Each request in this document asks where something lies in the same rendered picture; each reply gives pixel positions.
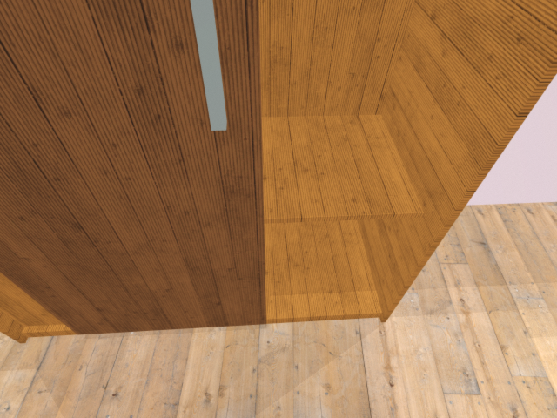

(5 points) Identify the wardrobe door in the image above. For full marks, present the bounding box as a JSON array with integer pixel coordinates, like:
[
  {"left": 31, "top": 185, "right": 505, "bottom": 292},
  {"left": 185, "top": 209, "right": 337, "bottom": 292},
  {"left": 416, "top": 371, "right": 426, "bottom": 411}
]
[
  {"left": 0, "top": 273, "right": 63, "bottom": 327},
  {"left": 0, "top": 0, "right": 266, "bottom": 335}
]

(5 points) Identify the handle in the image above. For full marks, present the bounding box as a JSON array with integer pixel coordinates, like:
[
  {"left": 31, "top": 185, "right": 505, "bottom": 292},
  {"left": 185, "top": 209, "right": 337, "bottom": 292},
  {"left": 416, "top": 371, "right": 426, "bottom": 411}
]
[{"left": 191, "top": 0, "right": 227, "bottom": 131}]

